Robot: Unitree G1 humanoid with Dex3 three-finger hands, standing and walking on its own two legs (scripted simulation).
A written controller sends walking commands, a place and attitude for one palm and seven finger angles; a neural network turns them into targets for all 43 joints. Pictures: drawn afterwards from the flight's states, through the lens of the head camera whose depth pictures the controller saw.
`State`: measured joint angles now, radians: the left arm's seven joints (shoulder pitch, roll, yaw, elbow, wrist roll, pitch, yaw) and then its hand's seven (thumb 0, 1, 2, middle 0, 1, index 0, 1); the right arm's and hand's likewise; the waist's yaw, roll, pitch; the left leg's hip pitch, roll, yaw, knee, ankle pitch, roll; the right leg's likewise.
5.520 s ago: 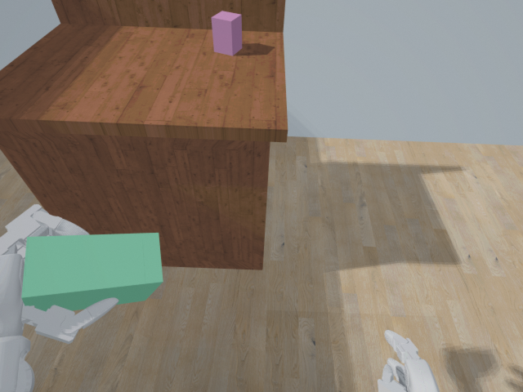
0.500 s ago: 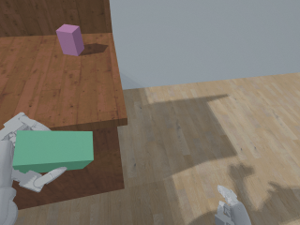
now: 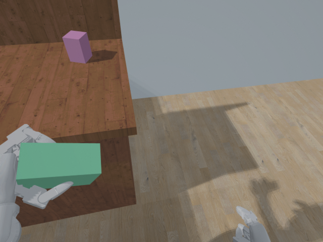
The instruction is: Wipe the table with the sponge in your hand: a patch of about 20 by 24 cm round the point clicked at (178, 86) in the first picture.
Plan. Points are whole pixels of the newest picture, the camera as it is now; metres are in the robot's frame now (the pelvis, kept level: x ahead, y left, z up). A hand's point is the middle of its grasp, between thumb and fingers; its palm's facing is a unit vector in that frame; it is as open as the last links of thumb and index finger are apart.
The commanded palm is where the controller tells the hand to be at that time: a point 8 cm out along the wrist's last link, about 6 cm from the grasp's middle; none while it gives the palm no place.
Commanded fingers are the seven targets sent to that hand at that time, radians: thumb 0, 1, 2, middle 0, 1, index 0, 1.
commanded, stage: shuffle to correct the standing spot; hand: left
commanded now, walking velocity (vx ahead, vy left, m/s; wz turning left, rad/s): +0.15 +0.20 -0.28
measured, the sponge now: (72, 166) +0.23 +0.20 +0.13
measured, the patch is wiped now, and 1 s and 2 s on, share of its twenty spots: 0.00 0.00 0.00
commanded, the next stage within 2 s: come to a stop and stand still in 1.86 s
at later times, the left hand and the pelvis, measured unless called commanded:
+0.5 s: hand (55, 142) +0.27 +0.25 +0.15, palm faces +0.32 -0.86 -0.41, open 10.2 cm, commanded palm +0.21 +0.29 +0.17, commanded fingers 0.00 0.10 1.30 -1.20 -1.60 -1.20 -1.60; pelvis +0.04 +0.02 -0.03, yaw -3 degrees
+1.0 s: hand (67, 115) +0.33 +0.25 +0.16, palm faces +0.21 -0.86 -0.46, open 10.2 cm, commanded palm +0.29 +0.30 +0.17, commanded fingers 0.00 0.10 1.30 -1.20 -1.60 -1.20 -1.60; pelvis +0.09 +0.06 -0.01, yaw -10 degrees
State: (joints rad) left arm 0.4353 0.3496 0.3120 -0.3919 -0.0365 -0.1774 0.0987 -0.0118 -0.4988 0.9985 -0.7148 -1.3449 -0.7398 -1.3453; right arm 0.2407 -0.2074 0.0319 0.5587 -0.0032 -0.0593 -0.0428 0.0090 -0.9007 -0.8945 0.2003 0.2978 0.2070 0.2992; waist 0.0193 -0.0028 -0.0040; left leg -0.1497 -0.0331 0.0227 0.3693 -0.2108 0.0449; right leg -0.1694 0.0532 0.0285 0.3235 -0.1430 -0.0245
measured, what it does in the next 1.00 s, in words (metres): walks ahead: right foot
